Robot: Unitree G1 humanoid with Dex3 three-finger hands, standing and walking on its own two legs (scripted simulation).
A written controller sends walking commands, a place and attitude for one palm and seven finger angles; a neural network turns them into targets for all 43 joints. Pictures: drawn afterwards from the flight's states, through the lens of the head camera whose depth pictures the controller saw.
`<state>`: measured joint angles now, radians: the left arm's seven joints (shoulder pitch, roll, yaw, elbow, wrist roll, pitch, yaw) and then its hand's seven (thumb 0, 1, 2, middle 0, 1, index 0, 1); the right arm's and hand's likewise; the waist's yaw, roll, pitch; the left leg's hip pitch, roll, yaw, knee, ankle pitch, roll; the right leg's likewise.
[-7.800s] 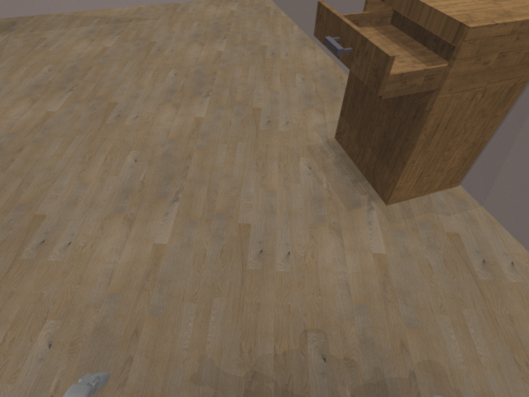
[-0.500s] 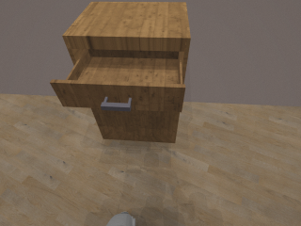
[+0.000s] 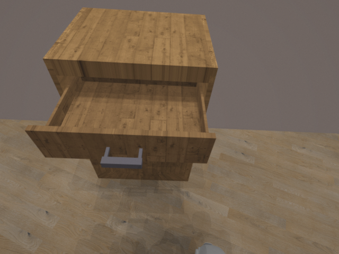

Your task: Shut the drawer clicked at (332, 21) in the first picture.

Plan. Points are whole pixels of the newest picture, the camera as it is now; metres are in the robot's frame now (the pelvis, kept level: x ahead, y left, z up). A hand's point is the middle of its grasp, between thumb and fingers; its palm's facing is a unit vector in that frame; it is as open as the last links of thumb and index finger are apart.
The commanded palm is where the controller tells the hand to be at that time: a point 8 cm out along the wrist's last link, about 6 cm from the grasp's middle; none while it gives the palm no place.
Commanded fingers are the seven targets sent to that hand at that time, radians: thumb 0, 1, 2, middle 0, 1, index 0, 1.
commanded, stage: come to a stop and stand still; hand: left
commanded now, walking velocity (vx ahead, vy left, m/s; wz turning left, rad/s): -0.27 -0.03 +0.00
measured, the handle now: (123, 156) +0.38 +0.16 -0.05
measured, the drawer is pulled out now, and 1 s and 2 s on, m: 0.25 0.25 0.25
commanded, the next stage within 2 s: look again from close up in 1.44 s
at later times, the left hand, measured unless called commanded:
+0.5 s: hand out of the picture +0.07 +0.19 -0.18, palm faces +0.08 -0.97 -0.24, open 7.3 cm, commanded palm none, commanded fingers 0.00 0.90 0.90 -0.20 -0.30 -0.20 -0.30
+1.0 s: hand out of the picture -0.03 +0.18 -0.18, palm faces +0.02 -0.99 -0.17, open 7.4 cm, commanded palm none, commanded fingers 0.00 0.90 0.90 -0.20 -0.30 -0.20 -0.30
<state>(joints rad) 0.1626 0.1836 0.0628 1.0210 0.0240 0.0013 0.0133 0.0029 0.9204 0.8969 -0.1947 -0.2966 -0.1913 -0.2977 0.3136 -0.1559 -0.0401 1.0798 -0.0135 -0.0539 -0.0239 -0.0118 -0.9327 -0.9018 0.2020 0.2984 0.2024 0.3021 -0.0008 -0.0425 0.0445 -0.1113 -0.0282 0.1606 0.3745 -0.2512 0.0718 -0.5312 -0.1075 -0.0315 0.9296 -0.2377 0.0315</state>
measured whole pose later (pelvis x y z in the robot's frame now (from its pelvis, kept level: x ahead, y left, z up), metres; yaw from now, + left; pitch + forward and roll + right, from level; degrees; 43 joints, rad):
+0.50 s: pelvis -0.01 +0.00 -0.01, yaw +2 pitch +0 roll +0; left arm 0.13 0.18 0.06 0.99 0.04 0.04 0.04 -0.01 0.92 0.90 -0.20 -0.30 -0.20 -0.30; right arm 0.20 -0.19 -0.07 1.01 0.00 0.04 -0.01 0.00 -0.91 -0.90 0.20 0.30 0.20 0.30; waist 0.02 -0.01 0.07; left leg -0.29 0.03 0.03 0.77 -0.45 -0.04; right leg -0.39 -0.09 -0.07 0.51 -0.11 0.01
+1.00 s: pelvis -0.02 +0.01 +0.00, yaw +0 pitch +2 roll +0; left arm 0.26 0.16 0.04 1.11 0.01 0.05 0.01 0.01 0.91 0.90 -0.20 -0.30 -0.19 -0.30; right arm 0.34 -0.11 -0.03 1.12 -0.02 0.00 -0.05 0.00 -0.90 -0.90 0.20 0.30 0.21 0.30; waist -0.03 -0.03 0.05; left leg -0.18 0.01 0.06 0.39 -0.24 0.01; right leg -0.28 -0.02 -0.02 0.66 -0.39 0.03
